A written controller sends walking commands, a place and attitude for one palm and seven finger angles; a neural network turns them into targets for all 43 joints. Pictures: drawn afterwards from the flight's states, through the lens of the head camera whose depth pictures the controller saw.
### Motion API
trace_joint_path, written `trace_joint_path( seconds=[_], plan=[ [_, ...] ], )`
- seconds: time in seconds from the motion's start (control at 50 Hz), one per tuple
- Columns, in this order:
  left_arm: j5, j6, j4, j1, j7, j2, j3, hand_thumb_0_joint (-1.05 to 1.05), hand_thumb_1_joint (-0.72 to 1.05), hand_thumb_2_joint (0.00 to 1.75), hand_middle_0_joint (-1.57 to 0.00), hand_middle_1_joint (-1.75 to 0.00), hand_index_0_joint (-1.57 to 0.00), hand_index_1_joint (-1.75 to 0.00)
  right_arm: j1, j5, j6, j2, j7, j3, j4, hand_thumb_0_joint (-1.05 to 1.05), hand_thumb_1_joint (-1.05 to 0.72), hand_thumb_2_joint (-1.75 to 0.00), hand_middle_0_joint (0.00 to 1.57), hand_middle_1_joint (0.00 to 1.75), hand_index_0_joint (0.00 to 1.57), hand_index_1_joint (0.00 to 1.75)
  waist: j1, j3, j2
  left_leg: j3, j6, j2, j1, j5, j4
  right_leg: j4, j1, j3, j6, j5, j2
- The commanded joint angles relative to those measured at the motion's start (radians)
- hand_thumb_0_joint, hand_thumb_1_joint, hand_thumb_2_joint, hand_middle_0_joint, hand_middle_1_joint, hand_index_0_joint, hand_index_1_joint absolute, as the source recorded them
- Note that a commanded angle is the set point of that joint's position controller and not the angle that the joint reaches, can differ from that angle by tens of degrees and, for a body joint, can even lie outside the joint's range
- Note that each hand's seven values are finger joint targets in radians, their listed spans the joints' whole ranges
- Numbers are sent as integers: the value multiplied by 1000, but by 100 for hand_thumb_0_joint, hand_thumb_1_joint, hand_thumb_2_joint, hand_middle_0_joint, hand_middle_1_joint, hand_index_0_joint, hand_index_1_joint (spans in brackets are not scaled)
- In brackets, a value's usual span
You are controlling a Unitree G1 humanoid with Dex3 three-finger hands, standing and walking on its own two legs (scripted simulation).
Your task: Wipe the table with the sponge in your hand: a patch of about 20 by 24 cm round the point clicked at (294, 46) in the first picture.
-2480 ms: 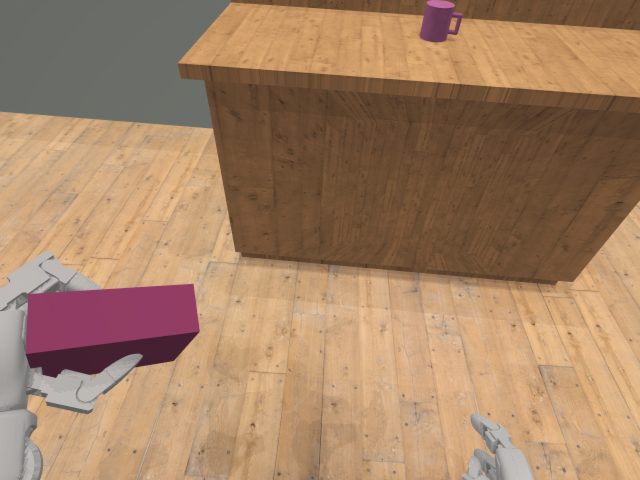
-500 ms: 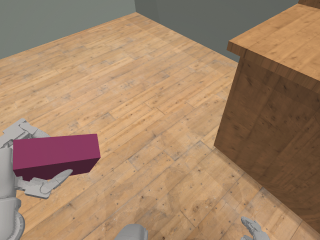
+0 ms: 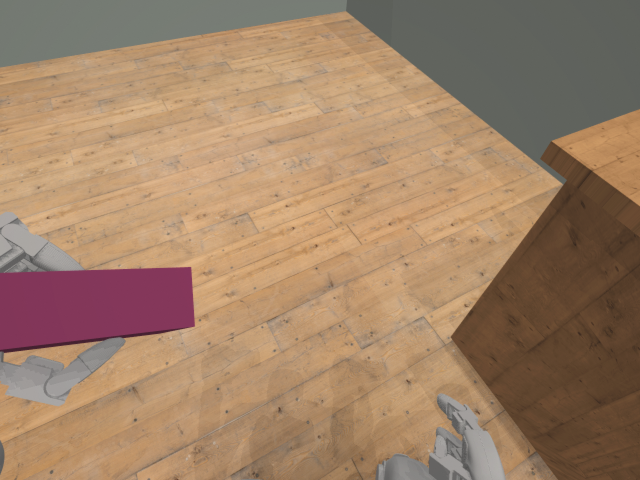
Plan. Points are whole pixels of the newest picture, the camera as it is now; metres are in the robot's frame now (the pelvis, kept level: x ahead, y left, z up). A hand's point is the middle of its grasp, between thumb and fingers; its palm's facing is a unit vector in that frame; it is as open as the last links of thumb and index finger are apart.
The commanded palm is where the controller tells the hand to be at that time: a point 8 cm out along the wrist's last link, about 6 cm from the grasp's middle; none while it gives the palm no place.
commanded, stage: walk to a spot facing it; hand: left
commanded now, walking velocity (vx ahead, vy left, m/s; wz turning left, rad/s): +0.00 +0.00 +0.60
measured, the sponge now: (122, 308) +0.23 +0.19 +0.17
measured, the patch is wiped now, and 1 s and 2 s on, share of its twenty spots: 0.00 0.00 0.00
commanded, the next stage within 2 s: none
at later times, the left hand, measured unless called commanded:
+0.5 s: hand (11, 365) +0.17 +0.25 +0.19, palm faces +0.63 -0.66 -0.41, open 9.3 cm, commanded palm +0.10 +0.27 +0.18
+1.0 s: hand out of the picture +0.05 +0.21 +0.17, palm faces +0.81 -0.41 -0.41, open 9.3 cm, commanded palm -0.02 +0.21 +0.18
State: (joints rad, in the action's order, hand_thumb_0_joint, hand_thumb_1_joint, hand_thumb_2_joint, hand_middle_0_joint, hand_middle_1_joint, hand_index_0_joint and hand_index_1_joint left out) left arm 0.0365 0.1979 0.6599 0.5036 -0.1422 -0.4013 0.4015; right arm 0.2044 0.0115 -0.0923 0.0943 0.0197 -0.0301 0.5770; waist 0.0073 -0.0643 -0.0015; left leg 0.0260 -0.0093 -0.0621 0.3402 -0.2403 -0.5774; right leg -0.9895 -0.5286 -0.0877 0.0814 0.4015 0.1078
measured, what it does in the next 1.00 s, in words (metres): steps to the right, turning left: right foot, then left foot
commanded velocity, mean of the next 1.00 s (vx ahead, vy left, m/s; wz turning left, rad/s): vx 0.08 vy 0.00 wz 0.60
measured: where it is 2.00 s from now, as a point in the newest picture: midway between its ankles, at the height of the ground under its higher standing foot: outside the picture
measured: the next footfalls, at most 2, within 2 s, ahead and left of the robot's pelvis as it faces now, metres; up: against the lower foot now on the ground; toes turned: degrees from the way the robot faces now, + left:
right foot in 0.14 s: +0.12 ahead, -0.16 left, +0.00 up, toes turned -3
left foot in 0.46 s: +0.06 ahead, +0.09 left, +0.00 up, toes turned +25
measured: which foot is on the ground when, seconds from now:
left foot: down 0.00-0.14, up 0.16-0.44, down 0.46-0.80, up 0.82-1.00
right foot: up 0.00-0.12, down 0.14-0.46, up 0.48-0.78, down 0.80-1.00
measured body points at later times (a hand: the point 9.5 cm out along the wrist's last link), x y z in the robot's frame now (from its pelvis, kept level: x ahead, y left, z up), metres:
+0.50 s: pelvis +0.04 -0.04 -0.02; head +0.06 -0.02 +0.43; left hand +0.13 +0.28 +0.21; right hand +0.30 -0.25 -0.06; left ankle +0.03 +0.08 -0.74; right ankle +0.08 -0.17 -0.72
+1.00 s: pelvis +0.02 -0.11 +0.01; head +0.04 -0.12 +0.46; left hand +0.01 +0.22 +0.19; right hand +0.29 -0.20 -0.09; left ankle -0.05 +0.01 -0.64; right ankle +0.08 -0.18 -0.73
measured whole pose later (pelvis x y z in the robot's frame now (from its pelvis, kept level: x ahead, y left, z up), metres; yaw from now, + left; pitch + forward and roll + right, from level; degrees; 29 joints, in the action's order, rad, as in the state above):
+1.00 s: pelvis +0.02 -0.11 +0.01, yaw +37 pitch -2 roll +3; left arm 0.03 0.13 0.46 0.46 -0.14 -0.33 0.31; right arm 0.21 -0.02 -0.04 0.22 0.07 0.00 0.65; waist -0.02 -0.04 0.01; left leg 0.07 0.06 -0.04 0.53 -0.38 -1.13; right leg -0.49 -0.19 -0.22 -0.02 0.27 0.13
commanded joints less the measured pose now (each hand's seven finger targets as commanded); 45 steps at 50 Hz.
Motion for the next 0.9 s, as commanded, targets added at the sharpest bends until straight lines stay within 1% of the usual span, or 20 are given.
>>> trace_joint_path(
  seconds=[0.0, 0.08, 0.1, 0.12, 0.16, 0.18, 0.24, 0.34, 0.4, 0.42, 0.44, 0.46, 0.52, 0.58, 0.66, 0.74, 0.76, 0.78, 0.8, 0.88],
  plan=[
    [18, 38, 119, -32, -15, -85, 80, 0, 10, 130, -120, -160, -120, -160, -45, 4, -58, 210, 37, 79, -121, 0, -90, -90, 20, 30, 20, 30, -7, 156, -244, -182, -150, -182, -58, 50, 260, 217, 157, -67, 20, -23, -64],
    [1, 1, 8, -129, -5, -70, 37, 0, 10, 130, -120, -160, -120, -160, -67, 2, -51, 198, 48, 60, -101, 0, -90, -90, 20, 30, 20, 30, -35, 148, -104, -154, -86, -117, 26, 20, 25, 573, 387, -57, 7, -114, -70],
    [-14, -11, 9, -164, -9, -99, 35, 0, 10, 130, -120, -160, -120, -160, -54, 6, -48, 175, 49, 55, -104, 0, -90, -90, 20, 30, 20, 30, -33, 160, 96, -51, -32, -19, 137, -150, -171, 691, 481, 112, -51, -160, 96],
    [-13, -26, 5, -207, -22, -173, 61, 0, 10, 130, -120, -160, -120, -160, -95, -1, -46, 168, 57, 50, -121, 0, -90, -90, 20, 30, 20, 30, -36, 137, 350, 27, 25, 90, 335, -407, -495, 718, 513, 462, -172, -321, 364],
    [-13, -19, 8, -210, -33, -159, 50, 0, 10, 130, -120, -160, -120, -160, -87, -23, -45, 198, 56, 60, -97, 0, -90, -90, 20, 30, 20, 30, -20, 137, 261, -54, 51, 36, 314, -290, -740, 693, 425, 416, -221, -405, 383],
    [-8, -2, 43, -195, -29, -161, 52, 0, 10, 130, -120, -160, -120, -160, -110, -20, -34, 197, 54, 61, -98, 0, -90, -90, 20, 30, 20, 30, -22, 114, 234, -48, 68, 12, 310, -242, -787, 668, 407, 289, -213, -464, 350],
    [-9, 20, 126, -156, -34, -180, 87, 0, 10, 130, -120, -160, -120, -160, -159, -15, -10, 186, 68, 57, -124, 0, -90, -90, 20, 30, 20, 30, -16, 127, 180, 0, 73, -21, 175, -238, -566, 612, 368, 28, -176, -605, 288],
    [7, 19, 154, -23, -61, -177, 138, 0, 10, 130, -120, -160, -120, -160, -116, -24, 12, 176, 74, 73, -177, 0, -90, -90, 20, 30, 20, 30, -46, 175, 175, 124, 61, 4, 59, -227, -192, 553, 402, -21, -182, -657, 289],
    [19, 17, 150, -16, -65, -140, 115, 0, 10, 130, -120, -160, -120, -160, -54, -20, 23, 189, 70, 88, -180, 0, -90, -90, 20, 30, 20, 30, 6, 223, 106, 134, 58, 45, -84, -55, 71, 368, 386, -74, -121, -622, 258],
    [24, 27, 173, -44, -62, -138, 104, 0, 10, 130, -120, -160, -120, -160, -45, -14, 24, 199, 71, 91, -189, 0, -90, -90, 20, 30, 20, 30, 25, 244, 2, 99, 33, 22, -190, 82, 144, 207, 308, -88, -77, -553, 207],
    [33, 45, 207, -48, -58, -143, 101, 0, 10, 130, -120, -160, -120, -160, -56, -12, 11, 240, 69, 101, -195, 0, -90, -90, 20, 30, 20, 30, 18, 240, -254, -195, -78, -184, -288, 491, 190, -3, 98, -101, -7, -125, 73],
    [25, 72, 213, -64, -47, -161, 108, 0, 10, 130, -120, -160, -120, -160, -42, -9, -9, 252, 51, 106, -191, 0, -90, -90, 20, 30, 20, 30, -5, 223, -389, -462, -208, -368, -325, 914, 189, -153, -53, -31, 10, 309, -22],
    [-14, 80, 215, -63, -12, -165, 93, 0, 10, 130, -120, -160, -120, -160, -51, 3, -46, 258, 18, 121, -150, 0, -90, -90, 20, 30, 20, 30, 8, 213, -245, -348, -200, -294, -300, 718, 126, -160, -125, 71, 12, 168, -6],
    [12, 59, 264, -7, -12, -125, 74, 0, 10, 130, -120, -160, -120, -160, -44, 6, -61, 238, 5, 107, -147, 0, -90, -90, 20, 30, 20, 30, 2, 206, -307, -191, -127, -175, -142, 528, 169, -10, 68, 8, 18, 35, -55],
    [27, 36, 199, -12, -7, -121, 79, 0, 10, 130, -120, -160, -120, -160, -48, 0, -66, 231, 12, 87, -134, 0, -90, -90, 20, 30, 20, 30, 0, 181, -298, -246, -143, -178, -33, 193, 232, 160, 202, -18, 18, 50, -89],
    [21, -2, 56, -84, -5, -115, 79, 0, 10, 130, -120, -160, -120, -160, -85, -3, -41, 206, 32, 65, -126, 0, -90, -90, 20, 30, 20, 30, -38, 159, -169, -243, -109, -124, 119, -159, 161, 507, 442, -31, -13, 37, -107],
    [9, -12, 27, -114, -6, -130, 74, 0, 10, 130, -120, -160, -120, -160, -78, 1, -32, 187, 33, 60, -122, 0, -90, -90, 20, 30, 20, 30, -44, 141, 12, -161, -54, -40, 228, -288, -41, 681, 500, 112, -71, 32, 35],
    [1, -32, 2, -154, -12, -189, 86, 0, 10, 130, -120, -160, -120, -160, -97, -5, -24, 164, 36, 54, -133, 0, -90, -90, 20, 30, 20, 30, -41, 87, 344, -14, 32, 100, 390, -361, -432, 820, 452, 521, -196, 120, 340],
    [20, -37, 23, -216, -27, -183, 82, 0, 10, 130, -120, -160, -120, -160, -113, -18, -40, 216, 38, 69, -130, 0, -90, -90, 20, 30, 20, 30, -37, 91, 277, -71, 49, 72, 354, -297, -636, 837, 346, 546, -224, 49, 411],
    [0, -1, 1, -180, -13, -144, 34, 0, 10, 130, -120, -160, -120, -160, -144, -21, -15, 196, 54, 50, -88, 0, -90, -90, 20, 30, 20, 30, -15, 44, 163, -12, 84, 13, 289, -137, -736, 738, 299, 89, -165, -240, 248]
  ],
)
